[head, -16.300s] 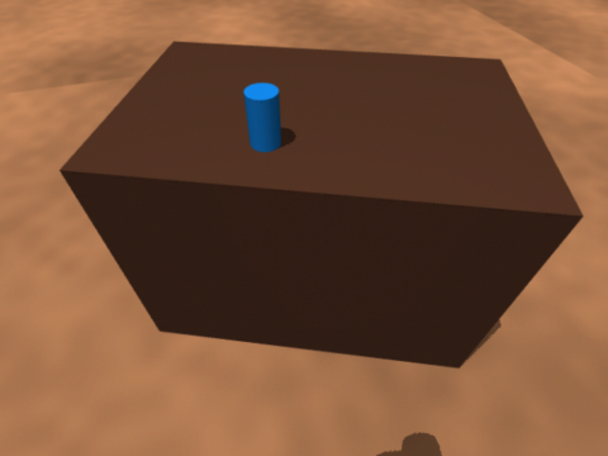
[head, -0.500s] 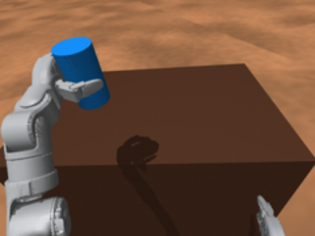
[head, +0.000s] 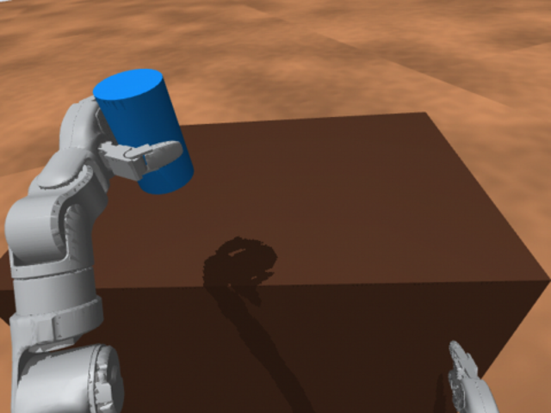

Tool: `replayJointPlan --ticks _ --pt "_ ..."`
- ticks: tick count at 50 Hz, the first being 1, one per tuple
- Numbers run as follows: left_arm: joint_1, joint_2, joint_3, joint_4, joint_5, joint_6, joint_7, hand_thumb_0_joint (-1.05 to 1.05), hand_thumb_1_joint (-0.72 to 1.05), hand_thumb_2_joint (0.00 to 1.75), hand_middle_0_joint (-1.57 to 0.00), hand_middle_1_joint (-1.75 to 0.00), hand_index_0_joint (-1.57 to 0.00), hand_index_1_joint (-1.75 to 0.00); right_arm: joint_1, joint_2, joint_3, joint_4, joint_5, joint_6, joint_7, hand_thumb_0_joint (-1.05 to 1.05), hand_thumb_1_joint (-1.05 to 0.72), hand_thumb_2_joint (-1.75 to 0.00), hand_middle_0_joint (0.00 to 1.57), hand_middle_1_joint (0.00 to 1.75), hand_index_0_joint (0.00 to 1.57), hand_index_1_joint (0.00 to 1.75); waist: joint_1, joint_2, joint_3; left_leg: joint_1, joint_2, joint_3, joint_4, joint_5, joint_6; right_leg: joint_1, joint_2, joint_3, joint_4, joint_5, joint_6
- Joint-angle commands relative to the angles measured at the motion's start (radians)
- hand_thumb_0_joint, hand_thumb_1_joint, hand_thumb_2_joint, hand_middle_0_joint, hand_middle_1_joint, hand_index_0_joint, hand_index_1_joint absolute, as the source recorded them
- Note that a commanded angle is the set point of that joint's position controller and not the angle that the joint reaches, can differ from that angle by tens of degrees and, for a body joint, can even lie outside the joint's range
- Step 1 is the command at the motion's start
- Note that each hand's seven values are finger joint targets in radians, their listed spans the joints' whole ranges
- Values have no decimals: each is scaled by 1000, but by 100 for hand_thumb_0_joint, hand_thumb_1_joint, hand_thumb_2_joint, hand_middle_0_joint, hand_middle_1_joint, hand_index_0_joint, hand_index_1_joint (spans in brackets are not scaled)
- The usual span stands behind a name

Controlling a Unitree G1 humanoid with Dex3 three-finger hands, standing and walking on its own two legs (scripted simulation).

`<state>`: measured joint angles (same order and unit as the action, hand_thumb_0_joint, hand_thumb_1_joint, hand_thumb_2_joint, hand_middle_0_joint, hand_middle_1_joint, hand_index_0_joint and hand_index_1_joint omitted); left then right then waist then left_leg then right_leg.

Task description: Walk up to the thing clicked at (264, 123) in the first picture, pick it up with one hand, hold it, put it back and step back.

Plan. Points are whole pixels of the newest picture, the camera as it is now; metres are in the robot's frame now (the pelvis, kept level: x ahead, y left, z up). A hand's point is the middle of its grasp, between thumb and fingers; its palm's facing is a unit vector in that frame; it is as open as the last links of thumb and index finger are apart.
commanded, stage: hold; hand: left
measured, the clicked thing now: (149, 134) +0.34 +0.15 +0.30
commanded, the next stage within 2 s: crouch in 1.52 s
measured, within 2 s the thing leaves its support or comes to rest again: neither
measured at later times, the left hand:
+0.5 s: hand (142, 131) +0.35 +0.16 +0.31, palm faces +0.13 -0.99 +0.00, open 10.5 cm
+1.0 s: hand (145, 130) +0.36 +0.16 +0.30, palm faces +0.13 -0.99 +0.00, open 10.5 cm
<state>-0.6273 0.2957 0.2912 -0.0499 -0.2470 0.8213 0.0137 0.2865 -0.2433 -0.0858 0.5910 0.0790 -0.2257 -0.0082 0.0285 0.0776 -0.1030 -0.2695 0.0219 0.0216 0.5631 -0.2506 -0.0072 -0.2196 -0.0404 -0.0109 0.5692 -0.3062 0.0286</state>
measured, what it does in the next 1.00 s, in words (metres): stands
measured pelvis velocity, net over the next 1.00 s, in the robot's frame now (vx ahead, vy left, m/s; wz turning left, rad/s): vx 0.00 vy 0.00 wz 0.00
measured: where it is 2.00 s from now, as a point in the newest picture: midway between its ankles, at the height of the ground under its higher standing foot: outside the picture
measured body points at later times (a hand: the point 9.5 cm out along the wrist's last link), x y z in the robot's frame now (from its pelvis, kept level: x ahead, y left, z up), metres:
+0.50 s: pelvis +0.00 +0.00 +0.00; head -0.06 -0.03 +0.45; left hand +0.34 +0.22 +0.31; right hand +0.17 -0.25 -0.06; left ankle +0.03 +0.12 -0.73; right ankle +0.00 -0.14 -0.73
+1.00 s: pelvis +0.00 +0.00 +0.00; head -0.05 -0.03 +0.45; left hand +0.34 +0.22 +0.30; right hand +0.17 -0.25 -0.06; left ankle +0.03 +0.12 -0.73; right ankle +0.00 -0.14 -0.73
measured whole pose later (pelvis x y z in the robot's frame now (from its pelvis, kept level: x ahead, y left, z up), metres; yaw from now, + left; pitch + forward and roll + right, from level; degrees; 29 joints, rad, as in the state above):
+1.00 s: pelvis +0.00 +0.00 +0.00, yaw +0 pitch -3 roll +0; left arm -0.66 0.31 0.29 0.00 -0.23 0.81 0.02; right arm 0.29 -0.24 -0.07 0.58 0.08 -0.23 -0.01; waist 0.02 0.08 -0.10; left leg -0.27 0.02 0.02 0.56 -0.25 -0.01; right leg -0.22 -0.04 -0.01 0.57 -0.30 0.03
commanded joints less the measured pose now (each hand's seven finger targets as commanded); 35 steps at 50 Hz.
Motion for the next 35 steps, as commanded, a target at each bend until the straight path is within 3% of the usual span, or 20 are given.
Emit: replayJointPlan --ticks 1,3,5,6,8,12,13,15,18,19,21,22,23,25,28,29,31,33,35 --pt "-495 189 44 -202 -4 -79 7 0 7 124 -128 -140 -130 -141 -143 -105 -37 -198 8 -67 -7 0 53 -6 5 5 5 5 -1 -71 -155 125 -29 1 -73 122 15 -60 41 -43 -107 144 -27" --pt "-483 197 64 -173 -11 -75 10 0 9 125 -128 -140 -130 -141 -154 -116 -39 -181 6 -66 -8 0 53 -6 5 5 5 5 0 -88 -148 121 -30 1 -76 100 18 -56 41 -41 -118 127 -23" --pt "-487 178 31 -145 -3 -74 5 0 7 124 -128 -140 -130 -141 -171 -112 -35 -193 6 -71 -11 0 53 -6 5 5 5 5 -3 -84 -132 114 -30 0 -82 82 17 -69 42 -41 -118 107 -26" --pt "-532 221 58 -206 -5 -83 7 0 10 125 -129 -141 -131 -142 -151 -115 -40 -179 5 -70 -12 0 53 -6 5 5 5 5 -3 -75 -155 125 -33 4 -80 84 18 -68 38 -38 -121 114 -24" --pt "-483 185 46 -124 -10 -72 4 0 9 125 -130 -142 -132 -142 -145 -111 -37 -178 7 -72 -12 0 53 -6 5 5 5 5 -8 -103 -137 114 -34 5 -75 86 22 -70 38 -37 -123 116 -21" --pt "-504 204 53 -187 -5 -84 7 0 9 126 -128 -141 -130 -142 -143 -101 -28 -175 7 -70 -9 0 53 -6 5 5 5 5 6 -63 -153 118 -31 3 -81 98 14 -63 42 -43 -113 123 -27" --pt "-484 195 52 -141 -3 -80 10 0 7 125 -127 -141 -130 -141 -145 -110 -37 -199 8 -73 -10 0 53 -6 5 5 5 5 2 -85 -151 117 -28 2 -80 100 15 -60 44 -44 -111 123 -27" --pt "-535 240 77 -210 -1 -93 16 0 9 124 -128 -140 -130 -141 -133 -112 -41 -210 8 -76 -9 0 53 -6 5 5 5 5 4 -72 -184 138 -27 -1 -78 109 13 -51 46 -46 -109 128 -28" --pt "-478 184 52 -141 -4 -86 12 0 8 126 -127 -141 -129 -142 -127 -105 -39 -179 5 -71 -8 0 52 -6 5 5 5 5 -4 -79 -137 115 -24 -2 -83 90 14 -64 46 -44 -111 119 -26" --pt "-453 169 44 -148 -7 -82 8 0 8 125 -127 -140 -129 -141 -148 -99 -31 -195 7 -76 -7 0 53 -6 5 5 5 5 7 -70 -129 106 -22 -4 -87 89 11 -63 48 -45 -109 114 -28" --pt "-525 226 63 -232 -3 -89 11 0 9 125 -127 -140 -129 -140 -132 -95 -26 -195 8 -70 -6 0 53 -6 5 5 5 5 2 -49 -170 128 -28 2 -78 109 13 -59 44 -42 -110 131 -29" --pt "-538 231 70 -249 -3 -89 11 0 9 125 -128 -140 -130 -141 -129 -100 -34 -191 9 -71 -6 0 53 -6 5 5 5 5 3 -37 -177 135 -31 7 -72 122 13 -56 41 -40 -109 140 -29" --pt "-518 212 63 -193 -4 -80 8 0 9 125 -128 -141 -130 -141 -131 -118 -49 -197 5 -73 -9 0 53 -6 5 5 5 5 -14 -80 -179 141 -30 7 -69 123 18 -54 42 -38 -115 145 -23" --pt "-488 166 30 -137 -5 -67 7 0 9 125 -127 -140 -129 -140 -164 -98 -23 -195 4 -77 -10 0 53 -6 5 5 5 5 -3 -87 -124 112 -29 5 -78 100 17 -64 45 -41 -119 124 -24" --pt "-521 223 58 -182 -1 -78 2 0 12 127 -128 -141 -130 -141 -141 -110 -37 -181 6 -75 -13 0 53 -6 5 5 5 5 -8 -73 -159 127 -32 5 -84 87 16 -62 43 -39 -121 116 -26" --pt "-525 222 60 -185 -3 -78 0 0 13 127 -128 -142 -131 -142 -137 -97 -22 -182 7 -75 -13 0 53 -6 5 5 5 5 2 -70 -163 129 -33 5 -80 97 18 -57 40 -40 -120 120 -26" --pt "-470 160 28 -120 -9 -65 -2 0 11 126 -127 -141 -129 -141 -147 -105 -32 -194 7 -78 -12 0 53 -6 5 5 5 5 -7 -108 -140 126 -29 3 -80 108 19 -64 45 -43 -115 131 -24" --pt "-523 202 49 -185 -8 -73 5 0 11 126 -126 -140 -128 -140 -135 -99 -22 -186 7 -76 -11 0 53 -6 5 5 5 5 -3 -76 -153 130 -32 5 -77 110 17 -69 43 -43 -114 136 -25" --pt "-529 228 74 -165 -5 -74 10 0 9 126 -127 -141 -129 -141 -127 -101 -27 -184 5 -74 -10 0 53 -6 5 5 5 5 0 -88 -164 129 -31 3 -78 119 18 -47 42 -42 -116 144 -24"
